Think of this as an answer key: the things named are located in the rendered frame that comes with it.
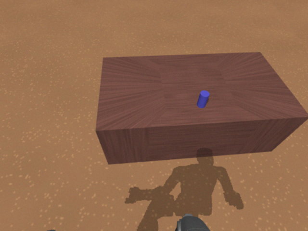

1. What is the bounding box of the can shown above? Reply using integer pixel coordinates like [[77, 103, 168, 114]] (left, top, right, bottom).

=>
[[197, 90, 209, 108]]

